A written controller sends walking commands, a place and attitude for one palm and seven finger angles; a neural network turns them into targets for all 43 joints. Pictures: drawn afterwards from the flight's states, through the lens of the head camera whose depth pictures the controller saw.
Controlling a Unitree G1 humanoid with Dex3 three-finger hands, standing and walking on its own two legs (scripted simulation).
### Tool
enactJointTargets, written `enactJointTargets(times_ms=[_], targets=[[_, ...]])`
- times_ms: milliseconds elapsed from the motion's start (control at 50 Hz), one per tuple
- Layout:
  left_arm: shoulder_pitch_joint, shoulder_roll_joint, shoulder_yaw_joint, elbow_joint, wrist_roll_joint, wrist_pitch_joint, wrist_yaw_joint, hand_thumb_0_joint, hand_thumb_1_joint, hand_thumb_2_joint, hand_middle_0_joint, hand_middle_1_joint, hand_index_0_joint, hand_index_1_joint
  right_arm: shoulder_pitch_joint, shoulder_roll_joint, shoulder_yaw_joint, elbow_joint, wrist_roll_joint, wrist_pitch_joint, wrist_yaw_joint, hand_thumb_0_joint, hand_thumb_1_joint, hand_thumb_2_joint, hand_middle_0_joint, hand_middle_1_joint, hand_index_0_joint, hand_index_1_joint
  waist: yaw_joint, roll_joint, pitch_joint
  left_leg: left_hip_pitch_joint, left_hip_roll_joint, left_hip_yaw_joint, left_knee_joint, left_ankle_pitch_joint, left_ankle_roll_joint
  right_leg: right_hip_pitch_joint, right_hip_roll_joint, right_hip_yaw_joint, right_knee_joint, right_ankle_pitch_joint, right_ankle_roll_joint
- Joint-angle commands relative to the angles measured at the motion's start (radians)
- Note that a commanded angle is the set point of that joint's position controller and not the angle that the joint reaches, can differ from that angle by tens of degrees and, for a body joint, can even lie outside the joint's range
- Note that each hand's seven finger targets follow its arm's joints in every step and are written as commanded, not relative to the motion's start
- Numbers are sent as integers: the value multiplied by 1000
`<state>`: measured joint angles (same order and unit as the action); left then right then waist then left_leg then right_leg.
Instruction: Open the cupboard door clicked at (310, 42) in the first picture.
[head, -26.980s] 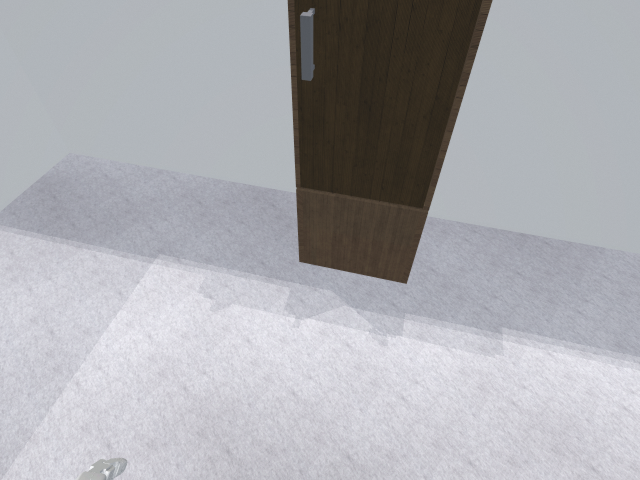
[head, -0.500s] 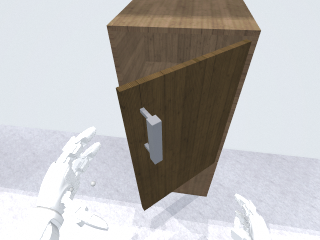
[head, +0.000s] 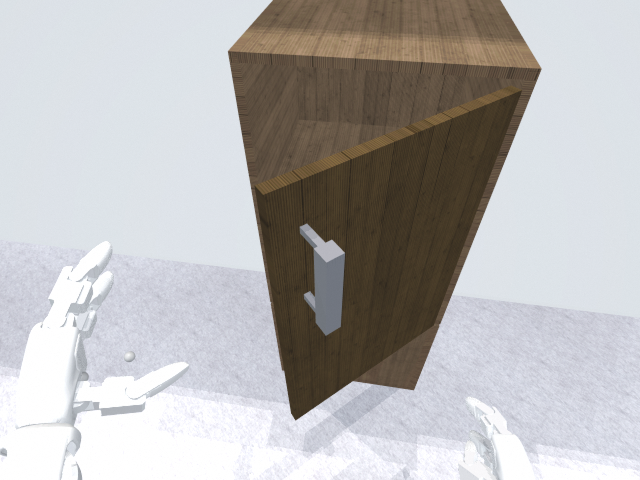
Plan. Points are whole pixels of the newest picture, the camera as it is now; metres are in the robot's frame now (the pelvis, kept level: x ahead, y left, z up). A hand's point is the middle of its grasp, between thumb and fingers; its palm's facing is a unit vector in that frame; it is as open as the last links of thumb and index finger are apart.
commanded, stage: draw the hand back to the body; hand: left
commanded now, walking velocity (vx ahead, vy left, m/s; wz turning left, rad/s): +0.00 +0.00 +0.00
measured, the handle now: (318, 280) +0.32 +0.05 +0.11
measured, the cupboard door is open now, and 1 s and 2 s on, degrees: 43 43 43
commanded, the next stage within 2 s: step back with the hand held close in 0.72 s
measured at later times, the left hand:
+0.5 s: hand (90, 325) +0.21 +0.25 +0.16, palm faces +0.45 -0.80 -0.38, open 7.8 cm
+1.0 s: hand (91, 326) +0.20 +0.25 +0.16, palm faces +0.41 -0.79 -0.45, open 7.4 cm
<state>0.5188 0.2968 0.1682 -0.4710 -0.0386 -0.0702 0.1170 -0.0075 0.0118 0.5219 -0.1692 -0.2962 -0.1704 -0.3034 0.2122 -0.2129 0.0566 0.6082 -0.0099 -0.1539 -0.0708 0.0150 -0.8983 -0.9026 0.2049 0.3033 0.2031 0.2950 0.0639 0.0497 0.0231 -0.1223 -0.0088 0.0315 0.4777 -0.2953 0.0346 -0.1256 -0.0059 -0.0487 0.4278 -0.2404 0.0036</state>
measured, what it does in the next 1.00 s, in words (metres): stands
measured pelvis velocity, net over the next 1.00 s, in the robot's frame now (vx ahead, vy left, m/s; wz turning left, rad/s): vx -0.01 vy -0.01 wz -0.04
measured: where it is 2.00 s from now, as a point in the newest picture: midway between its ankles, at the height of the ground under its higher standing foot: outside the picture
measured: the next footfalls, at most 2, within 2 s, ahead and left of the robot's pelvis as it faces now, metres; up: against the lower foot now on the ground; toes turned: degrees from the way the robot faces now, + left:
none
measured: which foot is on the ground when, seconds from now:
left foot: down 0.00-1.00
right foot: down 0.00-1.00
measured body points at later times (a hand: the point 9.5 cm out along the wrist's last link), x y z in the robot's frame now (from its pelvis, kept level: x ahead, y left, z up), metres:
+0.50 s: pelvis +0.01 -0.01 +0.00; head +0.00 -0.02 +0.45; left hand +0.18 +0.29 +0.18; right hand +0.20 -0.23 -0.08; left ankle -0.02 +0.09 -0.74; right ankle +0.00 -0.12 -0.74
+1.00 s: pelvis -0.01 -0.01 +0.00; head -0.01 -0.03 +0.45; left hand +0.17 +0.29 +0.19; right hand +0.18 -0.24 -0.08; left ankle -0.02 +0.09 -0.74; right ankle +0.00 -0.12 -0.74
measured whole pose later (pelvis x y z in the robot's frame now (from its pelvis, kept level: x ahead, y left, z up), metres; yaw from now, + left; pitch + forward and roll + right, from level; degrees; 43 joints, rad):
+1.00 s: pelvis -0.01 -0.01 +0.00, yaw -2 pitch -2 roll -1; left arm 0.48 0.36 0.38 -0.39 -0.05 -0.15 0.12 0.01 0.90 0.90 -0.21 -0.30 -0.21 -0.30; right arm 0.17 -0.23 0.02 0.60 0.01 -0.07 -0.06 0.01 -0.90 -0.90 0.21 0.30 0.20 0.29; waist 0.04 0.07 0.01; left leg -0.14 0.02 0.06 0.43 -0.26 0.02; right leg -0.16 0.03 -0.02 0.37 -0.18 -0.01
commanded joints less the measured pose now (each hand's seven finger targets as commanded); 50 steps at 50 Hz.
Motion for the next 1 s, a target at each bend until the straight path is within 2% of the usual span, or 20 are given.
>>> enactJointTargets(times_ms=[0,120,180,200,260,320,380,400,500,540,620,680,720,780,820,840,860,880,900,980], targets=[[-71,155,135,-208,8,-76,17,0,340,660,-180,-300,-180,-300,-140,-117,-59,-157,5,-43,-8,0,-900,-900,200,300,200,300,4,8,-78,-9,50,-59,-120,280,-35,64,9,16,-54,157,-33],[-65,174,198,-181,-3,-78,18,0,550,750,-187,-300,-187,-300,-142,-116,-69,-149,5,-18,-5,0,-900,-900,200,300,200,300,7,-13,-84,0,50,-46,-119,350,-38,84,8,22,-60,219,-30],[-93,184,218,-180,-4,-79,18,0,655,795,-191,-300,-191,-300,-139,-115,-72,-141,8,-11,-2,0,-900,-900,200,300,200,300,4,35,-79,19,51,-37,-116,361,-40,71,9,29,-69,221,-29],[-96,208,242,-164,-5,-78,22,0,690,810,-192,-300,-192,-300,-145,-120,-73,-137,8,-11,-5,0,-900,-900,200,300,200,300,9,31,-77,15,50,-40,-117,366,-40,78,8,28,-70,228,-31],[-102,209,261,-148,-13,-79,24,0,795,855,-196,-300,-196,-300,-143,-118,-77,-134,8,-6,-5,0,-900,-900,200,300,200,300,7,2,-90,26,49,-33,-118,358,-35,79,8,29,-77,233,-28],[-133,229,289,-130,-16,-80,26,0,900,900,-200,-300,-200,-300,-147,-117,-79,-126,11,-1,-7,0,-900,-900,200,300,200,300,6,25,-72,23,45,-28,-123,340,-34,77,6,32,-87,228,-29],[-133,197,251,-123,-15,-81,21,0,900,900,-200,-300,-200,-300,-147,-122,-82,-128,11,-2,-2,0,-900,-900,200,300,200,300,1,10,-70,33,44,-27,-123,334,-28,68,8,32,-94,222,-26],[-143,202,249,-129,-12,-82,21,0,900,900,-200,-300,-200,-300,-150,-127,-83,-127,11,-4,-2,0,-900,-900,200,300,200,300,1,32,-75,36,45,-28,-122,341,-29,73,6,33,-93,224,-28],[-120,237,283,-133,-12,-82,25,0,900,900,-200,-300,-200,-300,-149,-125,-86,-123,8,-6,-1,0,-900,-900,200,300,200,300,9,15,-98,41,42,-24,-114,373,-28,92,6,37,-89,267,-28],[-116,220,274,-135,-14,-83,22,0,900,900,-200,-300,-200,-300,-150,-119,-84,-126,8,-2,-1,0,-900,-900,200,300,200,300,7,-4,-98,41,40,-22,-116,366,-26,90,7,37,-91,266,-25],[-133,221,274,-132,-15,-84,21,0,900,900,-200,-300,-200,-300,-156,-116,-82,-124,9,0,-1,0,-900,-900,200,300,200,300,6,30,-75,35,37,-20,-120,335,-26,81,4,42,-102,248,-27],[-134,213,267,-119,-17,-83,19,0,900,900,-200,-300,-200,-300,-158,-114,-84,-125,11,3,0,0,-900,-900,200,300,200,300,4,6,-68,35,37,-16,-123,293,-22,70,7,43,-113,213,-25],[-143,213,262,-133,-15,-87,20,0,900,900,-200,-300,-200,-300,-159,-114,-84,-124,11,-2,-2,0,-900,-900,200,300,200,300,2,33,-73,42,36,-16,-123,290,-22,70,5,44,-114,210,-26],[-142,211,261,-127,-15,-88,21,0,900,900,-200,-300,-200,-300,-159,-115,-84,-122,10,-6,0,0,-900,-900,200,300,200,300,3,7,-69,38,35,-19,-124,284,-20,69,8,44,-116,203,-25],[-220,247,281,-180,-14,-96,26,0,900,900,-200,-300,-200,-300,-168,-116,-82,-121,11,-12,-2,0,-900,-900,200,300,200,300,2,39,-83,41,33,-25,-128,268,-22,73,5,45,-116,189,-26],[-276,367,416,-188,-19,-136,29,0,900,900,-200,-300,-200,-300,-139,-131,-78,-154,27,4,-5,0,-900,-900,200,300,200,300,-41,10,9,-17,49,-25,-103,181,-2,-48,-33,155,-163,248,-26],[-161,281,353,-95,-18,-138,15,0,900,900,-200,-300,-200,-300,-135,-119,-78,-135,21,20,-5,0,-900,-900,200,300,200,300,-46,-47,-8,-11,46,-36,-83,169,1,-52,-55,157,-164,263,-26],[-109,242,317,-84,-13,-138,4,0,900,900,-200,-300,-200,-300,-131,-128,-85,-145,20,31,-1,0,-900,-900,200,300,200,300,-48,-65,-30,-1,50,-29,-74,186,0,-56,-60,157,-154,286,-24],[-94,244,316,-95,-11,-145,2,0,900,900,-200,-300,-200,-300,-139,-133,-89,-151,19,39,-4,0,-900,-900,200,300,200,300,-46,-17,-53,4,55,-25,-77,222,0,-44,-65,143,-134,337,-23],[-28,246,315,-122,-7,-145,6,0,900,900,-200,-300,-200,-300,-125,-140,-102,-179,22,62,-5,0,-900,-900,200,300,200,300,-48,-43,-151,-4,82,-22,-68,335,-6,-9,-62,128,-54,440,-10]])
